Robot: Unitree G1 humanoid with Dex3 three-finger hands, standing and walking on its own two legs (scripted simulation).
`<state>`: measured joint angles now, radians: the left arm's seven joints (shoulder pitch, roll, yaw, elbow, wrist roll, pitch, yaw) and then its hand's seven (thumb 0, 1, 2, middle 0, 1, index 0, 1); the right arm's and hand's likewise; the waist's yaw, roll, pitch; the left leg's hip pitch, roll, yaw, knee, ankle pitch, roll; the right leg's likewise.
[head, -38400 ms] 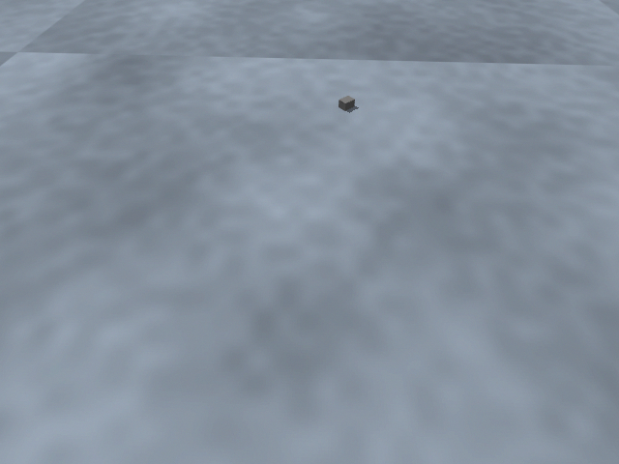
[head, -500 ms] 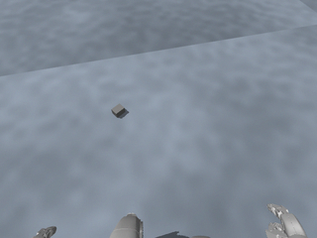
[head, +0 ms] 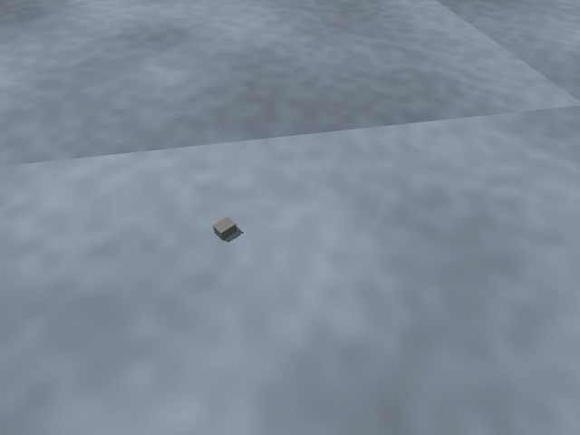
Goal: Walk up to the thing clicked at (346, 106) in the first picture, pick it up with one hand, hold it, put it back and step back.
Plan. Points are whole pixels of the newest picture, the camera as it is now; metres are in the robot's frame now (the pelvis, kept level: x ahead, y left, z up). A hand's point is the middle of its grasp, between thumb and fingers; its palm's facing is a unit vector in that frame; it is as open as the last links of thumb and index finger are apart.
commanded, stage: step back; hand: left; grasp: from above
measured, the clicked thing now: (225, 228) +1.05 +0.29 -0.74
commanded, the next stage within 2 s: stand in 0.64 s
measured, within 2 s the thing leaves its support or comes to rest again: neither
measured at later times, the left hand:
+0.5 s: hand out of the picture +0.12 +0.28 -0.16, palm faces +0.06 -0.92 -0.38, open 7.4 cm
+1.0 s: hand out of the picture +0.15 +0.26 -0.15, palm faces -0.02 -0.94 -0.34, open 7.4 cm
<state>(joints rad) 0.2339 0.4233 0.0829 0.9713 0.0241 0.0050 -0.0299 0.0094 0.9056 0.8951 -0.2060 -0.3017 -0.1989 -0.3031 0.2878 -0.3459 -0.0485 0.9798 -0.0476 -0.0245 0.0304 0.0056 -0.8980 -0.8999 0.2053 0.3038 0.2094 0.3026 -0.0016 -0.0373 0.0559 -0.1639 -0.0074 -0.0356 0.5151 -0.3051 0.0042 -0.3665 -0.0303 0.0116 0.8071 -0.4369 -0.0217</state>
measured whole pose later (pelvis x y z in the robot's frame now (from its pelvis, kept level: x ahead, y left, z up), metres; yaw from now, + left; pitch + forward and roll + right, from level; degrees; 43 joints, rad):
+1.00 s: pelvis +0.06 +0.01 +0.01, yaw +0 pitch -4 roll +0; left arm 0.12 0.35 0.00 1.11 0.01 -0.02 -0.01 0.01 0.91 0.89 -0.21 -0.30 -0.20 -0.30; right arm 0.08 -0.35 -0.01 1.12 -0.01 -0.01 0.03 0.00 -0.90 -0.90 0.20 0.30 0.21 0.30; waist 0.00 0.01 0.06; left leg -0.21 0.05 0.04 0.41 -0.13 -0.02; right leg -0.07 -0.02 0.00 0.40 -0.27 0.02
